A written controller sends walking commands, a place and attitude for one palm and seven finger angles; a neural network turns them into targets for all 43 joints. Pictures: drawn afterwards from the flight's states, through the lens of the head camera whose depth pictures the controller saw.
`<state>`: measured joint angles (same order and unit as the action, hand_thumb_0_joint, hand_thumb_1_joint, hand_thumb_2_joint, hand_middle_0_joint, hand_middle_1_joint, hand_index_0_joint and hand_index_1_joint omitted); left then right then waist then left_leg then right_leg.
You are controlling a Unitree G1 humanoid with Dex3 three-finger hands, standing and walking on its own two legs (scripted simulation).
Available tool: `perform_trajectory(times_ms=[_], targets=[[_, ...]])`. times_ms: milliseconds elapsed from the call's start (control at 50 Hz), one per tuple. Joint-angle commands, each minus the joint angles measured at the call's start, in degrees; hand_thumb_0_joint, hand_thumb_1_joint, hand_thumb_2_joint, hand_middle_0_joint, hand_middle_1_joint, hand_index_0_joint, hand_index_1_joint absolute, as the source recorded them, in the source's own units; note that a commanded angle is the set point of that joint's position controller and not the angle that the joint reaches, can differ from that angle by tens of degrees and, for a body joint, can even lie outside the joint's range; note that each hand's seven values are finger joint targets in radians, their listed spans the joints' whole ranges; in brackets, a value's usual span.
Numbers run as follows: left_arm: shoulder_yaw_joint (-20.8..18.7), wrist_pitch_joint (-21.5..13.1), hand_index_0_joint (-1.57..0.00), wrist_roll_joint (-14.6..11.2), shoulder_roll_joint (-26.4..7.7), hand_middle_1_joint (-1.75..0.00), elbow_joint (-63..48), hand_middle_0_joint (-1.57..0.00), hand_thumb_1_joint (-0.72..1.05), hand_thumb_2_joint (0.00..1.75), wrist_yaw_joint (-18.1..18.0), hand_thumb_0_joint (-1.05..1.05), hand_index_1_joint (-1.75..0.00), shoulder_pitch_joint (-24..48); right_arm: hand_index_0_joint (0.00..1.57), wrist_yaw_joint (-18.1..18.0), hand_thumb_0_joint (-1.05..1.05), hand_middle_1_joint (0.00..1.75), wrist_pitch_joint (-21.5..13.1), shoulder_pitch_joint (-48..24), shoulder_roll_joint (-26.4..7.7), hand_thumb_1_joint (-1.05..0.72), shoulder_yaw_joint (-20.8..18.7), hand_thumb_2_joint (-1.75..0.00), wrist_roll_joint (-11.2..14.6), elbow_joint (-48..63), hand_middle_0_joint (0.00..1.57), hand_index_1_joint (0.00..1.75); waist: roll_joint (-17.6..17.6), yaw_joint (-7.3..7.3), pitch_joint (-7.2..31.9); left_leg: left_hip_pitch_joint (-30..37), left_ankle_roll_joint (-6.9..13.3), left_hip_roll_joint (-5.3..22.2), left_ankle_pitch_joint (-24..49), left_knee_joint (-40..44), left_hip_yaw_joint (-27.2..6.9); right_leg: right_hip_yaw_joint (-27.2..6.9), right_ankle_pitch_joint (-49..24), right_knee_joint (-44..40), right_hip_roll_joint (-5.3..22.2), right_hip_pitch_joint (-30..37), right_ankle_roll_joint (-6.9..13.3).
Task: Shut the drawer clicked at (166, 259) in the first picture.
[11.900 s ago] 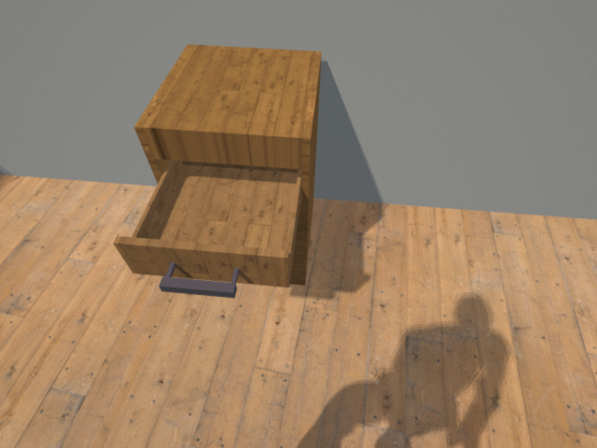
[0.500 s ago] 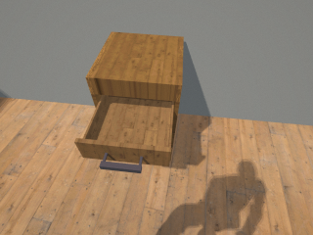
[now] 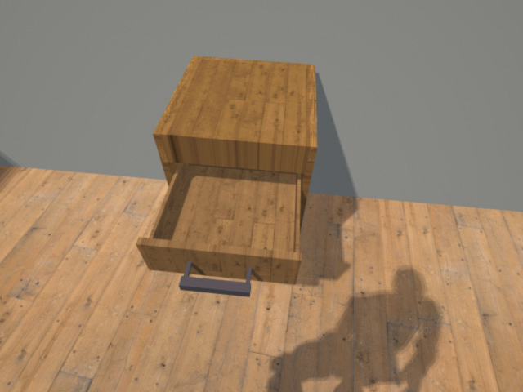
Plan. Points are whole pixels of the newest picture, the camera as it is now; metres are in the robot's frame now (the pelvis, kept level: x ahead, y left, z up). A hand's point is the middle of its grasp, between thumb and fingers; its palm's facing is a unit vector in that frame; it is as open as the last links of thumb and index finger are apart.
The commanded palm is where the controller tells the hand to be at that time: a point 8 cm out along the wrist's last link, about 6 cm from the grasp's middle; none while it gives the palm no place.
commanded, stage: raise the hand and make a fist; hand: left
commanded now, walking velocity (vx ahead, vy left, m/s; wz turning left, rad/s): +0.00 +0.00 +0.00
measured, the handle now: (217, 277) +0.40 +0.13 -0.23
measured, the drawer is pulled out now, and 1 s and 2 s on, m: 0.28 0.28 0.28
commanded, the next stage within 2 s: bring the fist close to the handle in 1.94 s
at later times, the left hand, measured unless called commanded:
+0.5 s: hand out of the picture +0.13 +0.13 -0.11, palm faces +0.00 -1.00 +0.03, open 5.8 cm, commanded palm +0.12 +0.20 -0.09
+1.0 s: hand (186, 366) +0.18 +0.13 -0.09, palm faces +0.04 -1.00 -0.04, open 3.4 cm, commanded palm +0.15 +0.18 -0.11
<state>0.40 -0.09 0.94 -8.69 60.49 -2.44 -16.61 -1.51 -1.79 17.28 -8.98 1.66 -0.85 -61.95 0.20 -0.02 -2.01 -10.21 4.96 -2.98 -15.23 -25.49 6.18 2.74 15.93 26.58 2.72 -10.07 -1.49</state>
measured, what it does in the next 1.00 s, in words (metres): lowers itself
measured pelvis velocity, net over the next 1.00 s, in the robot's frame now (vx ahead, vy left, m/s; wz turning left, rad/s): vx -0.04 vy -0.04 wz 0.06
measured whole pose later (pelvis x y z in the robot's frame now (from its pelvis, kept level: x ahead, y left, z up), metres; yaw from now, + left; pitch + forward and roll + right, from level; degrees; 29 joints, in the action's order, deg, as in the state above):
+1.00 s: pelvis -0.04 -0.04 -0.13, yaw +3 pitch +22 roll -1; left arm -6.0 -28.1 -13.3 -10.3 0.3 12.1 -22.8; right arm -1.3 -9.5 14.1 -13.2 -1.9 1.5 -33.6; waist -1.8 1.4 10.5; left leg -65.3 2.0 0.2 -32.4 -76.0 1.2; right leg 7.4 31.5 74.0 -1.1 -64.4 4.8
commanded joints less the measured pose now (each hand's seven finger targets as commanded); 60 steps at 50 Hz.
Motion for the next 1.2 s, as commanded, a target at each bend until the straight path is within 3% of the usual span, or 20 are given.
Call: perform_trajectory(times_ms=[0,20,40,60,80,100,160,260,320,360,440,500,580,620,700,760,820,980,1080,1180], targets=[[-0.5,-0.9,-0.20,-0.2,-4.3,-0.30,-1.0,-0.20,0.90,0.90,-0.2,0.00,-0.30,-4.9,0.20,-0.3,0.00,0.30,-1.0,3.7,-6.2,-0.90,-1.5,-0.90,0.1,1.2,0.20,0.30,-1.6,-0.33,0.1,1.2,-1.5,9.9,18.5,6.0,-9.9,-2.6,-7.5,-2.4,2.9,0.1,3.1],[-0.2,-1.5,-0.20,0.3,-6.0,-0.30,1.2,-0.20,0.90,0.90,-2.2,0.00,-0.30,-6.5,0.20,-0.1,0.00,0.30,-0.5,-0.9,-8.5,-0.90,-1.8,-0.90,1.0,4.8,0.20,0.30,2.2,-1.12,-2.0,-2.7,-3.0,11.5,28.5,-3.0,-9.5,-4.4,-14.3,-3.3,4.1,-2.7,2.4],[-9.6,-12.7,-0.22,-10.3,-19.9,-0.32,-88.3,-0.22,0.90,0.90,-1.7,0.00,-0.32,35.1,0.20,-1.5,0.00,0.30,-8.8,0.8,-17.1,-0.90,-4.3,-0.90,3.2,24.4,0.20,0.30,-8.0,6.44,26.8,14.9,-6.7,5.9,31.4,0.7,-11.8,1.2,-17.7,2.3,-2.1,-3.2,2.8],[-5.8,-9.3,-0.24,-6.3,-13.4,-0.34,-72.4,-0.24,0.90,0.90,-2.5,0.00,-0.34,8.6,0.20,-2.8,0.00,0.30,-14.8,-4.4,-11.5,-0.90,-1.4,-0.90,2.5,20.4,0.20,0.30,-15.1,0.67,24.7,18.6,-7.8,9.2,38.5,3.5,-11.5,0.3,-3.7,9.1,-2.2,-7.7,3.6],[-2.6,-6.6,-0.26,-6.6,-9.6,-0.37,-66.8,-0.26,0.90,0.90,-4.9,0.00,-0.37,6.2,0.20,-2.5,0.00,0.30,-16.8,-3.3,-11.7,-0.90,-2.2,-0.90,2.4,16.4,0.20,0.30,-13.7,2.31,20.2,12.9,-9.6,8.3,32.7,5.6,-12.0,0.9,2.6,11.7,-2.6,-12.1,2.7],[5.2,-1.3,-0.28,-7.7,4.8,-0.39,-53.8,-0.28,0.90,0.90,-4.3,0.00,-0.39,-9.0,0.20,-1.8,0.00,0.30,-16.6,-1.7,-9.2,-0.90,-2.7,-0.90,3.0,14.9,0.20,0.30,-8.1,3.07,10.0,7.7,-8.9,8.8,27.2,6.2,-13.0,1.2,5.7,12.8,-2.3,-17.0,2.3],[3.3,-7.9,-0.34,-8.8,1.9,-0.45,-59.3,-0.34,0.90,0.90,-0.8,0.00,-0.45,-2.5,0.20,-0.6,0.00,0.30,-18.3,-2.7,-13.4,-0.90,-4.7,-0.90,1.2,22.3,0.20,0.30,-0.3,4.16,2.3,-5.5,-6.4,5.7,14.1,-4.4,-12.2,3.0,2.5,7.6,-2.5,-19.4,2.8],[-4.5,-26.2,-0.44,-13.3,0.5,-0.56,-47.4,-0.44,0.90,0.90,12.7,0.00,-0.56,-18.8,0.20,1.1,0.00,0.30,-17.0,-8.9,-12.9,-0.90,-6.7,-0.90,1.1,31.8,0.20,0.30,22.1,-1.36,7.9,-30.4,-5.6,2.2,-1.3,-20.7,-8.0,2.3,5.7,18.3,-3.0,-27.7,3.5],[-9.0,-37.0,-0.50,-13.3,-5.8,-0.62,-48.4,-0.50,0.90,0.90,21.2,0.00,-0.62,-16.3,0.20,3.0,0.00,0.30,-16.9,-11.5,-13.0,-0.90,-7.6,-0.90,1.3,36.5,0.20,0.30,7.0,-2.40,12.3,-36.2,-5.8,0.6,-1.5,-28.3,-6.1,-1.5,1.3,25.8,-2.0,-29.0,4.5],[-11.2,-38.8,-0.54,-12.4,-7.9,-0.67,-48.4,-0.54,0.90,0.90,22.4,0.00,-0.67,-15.7,0.20,3.4,0.00,0.30,-15.9,-12.3,-12.2,-0.90,-7.6,-0.90,1.6,38.6,0.20,0.30,-0.6,-3.63,16.3,-39.1,-5.1,0.6,-1.7,-31.8,-5.5,-2.3,1.4,31.0,-2.4,-32.4,4.8],[-12.8,-39.9,-0.62,-16.1,-9.8,-0.75,-66.3,-0.62,0.90,0.90,20.5,0.00,-0.75,-4.6,0.20,2.9,0.00,0.30,-14.7,-13.1,-10.9,-0.90,-7.2,-0.90,1.8,42.8,0.20,0.30,-6.8,-3.01,24.3,-43.2,-3.9,1.2,-7.6,-37.4,-6.2,-7.2,11.1,32.5,-2.3,-35.3,4.5],[-12.2,-43.4,-0.68,-17.4,-11.5,-0.82,-81.9,-0.68,0.90,0.90,18.5,0.00,-0.82,1.3,0.20,1.3,0.00,0.30,-14.8,-10.2,-10.4,-0.90,-6.8,-0.90,1.2,41.9,0.20,0.30,-9.6,0.12,31.2,-41.4,-2.8,2.7,-3.7,-42.1,-7.8,-8.5,7.7,34.0,-3.1,-36.4,4.2],[-3.0,-42.2,-0.76,-16.8,-7.0,-0.91,-76.0,-0.76,0.90,0.90,22.3,0.00,-0.91,4.6,0.20,-0.2,0.00,0.30,-15.9,-9.1,-11.6,-0.90,-5.1,-0.90,1.7,38.2,0.20,0.30,-5.1,6.10,23.1,-47.7,-1.9,3.8,-7.3,-47.2,-9.1,-9.2,12.0,32.8,-3.3,-43.7,3.4],[-2.8,-37.9,-0.80,-16.6,-7.7,-0.95,-67.9,-0.80,0.90,0.90,25.1,0.00,-0.95,2.9,0.20,-0.9,0.00,0.30,-15.9,-8.5,-12.4,-0.90,-4.9,-0.90,2.6,37.4,0.20,0.30,-0.3,6.30,20.8,-52.8,-1.9,3.8,-11.0,-48.4,-9.1,-9.9,17.6,31.3,-2.8,-43.5,2.7],[-8.9,-24.8,-0.88,-17.3,-11.2,-1.04,-61.1,-0.88,0.90,0.90,27.6,0.00,-1.04,-2.7,0.20,-1.7,0.00,0.30,-13.4,-9.6,-12.7,-0.90,-4.9,-0.90,4.1,39.8,0.20,0.30,5.4,1.32,29.1,-54.7,-1.9,2.7,-8.1,-47.2,-8.1,-11.2,14.0,30.7,-1.3,-33.1,1.7],[-15.6,-20.6,-0.94,-19.1,-13.2,-1.10,-68.7,-0.94,0.90,0.90,23.3,0.00,-1.10,-3.7,0.20,-1.4,0.00,0.30,-11.5,-11.5,-10.7,-0.90,-5.2,-0.90,4.0,42.1,0.20,0.30,4.4,-2.11,36.1,-53.4,-2.6,2.3,-3.7,-45.3,-8.3,-12.0,3.9,31.9,0.2,-24.5,0.6],[-16.0,-23.8,-1.00,-19.1,-10.1,-1.17,-74.2,-1.00,0.90,0.90,16.4,0.00,-1.17,-7.8,0.20,-0.5,0.00,0.30,-11.1,-10.6,-8.0,-0.90,-5.4,-0.90,3.2,41.2,0.20,0.30,1.0,-3.47,37.2,-51.2,-3.4,2.7,-0.4,-43.5,-8.5,-10.2,-5.3,34.3,-0.1,-23.3,1.1],[-0.3,-33.7,-1.16,-12.6,-3.0,-1.34,-63.4,-1.16,0.90,0.90,16.9,0.00,-1.34,-4.8,0.20,0.3,0.00,0.30,-11.7,-9.5,-11.0,-0.90,-5.7,-0.90,2.6,38.4,0.20,0.30,4.3,4.34,20.6,-55.4,-2.5,3.1,-10.6,-45.9,-9.1,-7.3,15.6,34.3,-1.7,-44.4,2.4],[-3.9,-35.3,-1.26,-13.2,-8.8,-1.45,-72.2,-1.26,0.90,0.90,15.4,0.00,-1.45,-1.5,0.20,-0.1,0.00,0.30,-11.9,-8.3,-12.4,-0.90,-5.7,-0.90,2.1,40.9,0.20,0.30,-2.7,1.14,29.7,-50.0,-2.4,3.1,-8.6,-44.7,-9.4,-4.8,14.1,38.3,-2.4,-44.3,3.8],[-3.4,-35.8,-1.36,-11.7,-6.1,-1.56,-76.0,-1.36,0.90,0.90,8.5,0.00,-1.56,-2.3,0.20,1.0,0.00,0.30,-10.3,-8.3,-11.5,-0.90,-5.3,-0.90,1.2,42.1,0.20,0.30,-5.5,0.10,33.2,-44.7,-3.2,3.1,-2.3,-43.5,-10.8,-1.0,7.3,42.5,-3.1,-47.2,4.3]])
